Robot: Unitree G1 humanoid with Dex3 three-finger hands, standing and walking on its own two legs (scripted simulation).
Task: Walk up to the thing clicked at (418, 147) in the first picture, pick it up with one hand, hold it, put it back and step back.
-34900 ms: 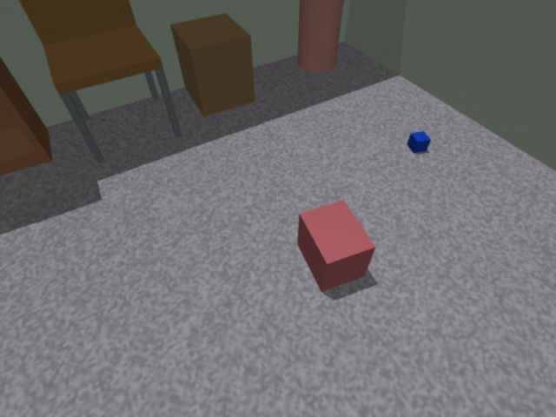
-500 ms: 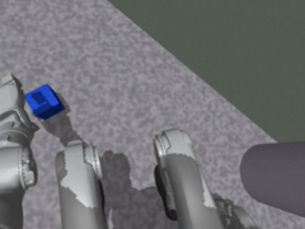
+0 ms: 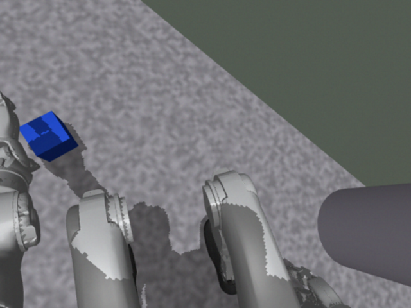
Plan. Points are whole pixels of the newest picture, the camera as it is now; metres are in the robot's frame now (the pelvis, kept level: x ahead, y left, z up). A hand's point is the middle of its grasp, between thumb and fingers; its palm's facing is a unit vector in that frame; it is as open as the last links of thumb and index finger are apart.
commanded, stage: rise first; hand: left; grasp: from above
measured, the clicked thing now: (50, 137) +0.48 +0.29 -0.29
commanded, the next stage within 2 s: approach in 0.96 s
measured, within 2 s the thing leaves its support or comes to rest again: neither
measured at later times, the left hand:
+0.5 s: hand (5, 144) +0.43 +0.33 -0.16, palm faces -0.36 -0.24 -0.90, open 13.5 cm
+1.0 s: hand (4, 144) +0.43 +0.33 -0.15, palm faces -0.35 -0.23 -0.91, open 13.3 cm
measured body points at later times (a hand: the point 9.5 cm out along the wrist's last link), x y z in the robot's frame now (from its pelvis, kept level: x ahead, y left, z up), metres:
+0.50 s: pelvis +0.00 +0.00 +0.01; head +0.23 +0.06 +0.39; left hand +0.45 +0.34 -0.10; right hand +0.06 -0.27 -0.10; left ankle +0.08 +0.14 -0.29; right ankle +0.09 -0.13 -0.29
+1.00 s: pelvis +0.00 +0.00 +0.01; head +0.22 +0.06 +0.39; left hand +0.45 +0.33 -0.10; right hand +0.05 -0.26 -0.10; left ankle +0.08 +0.14 -0.29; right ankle +0.09 -0.13 -0.29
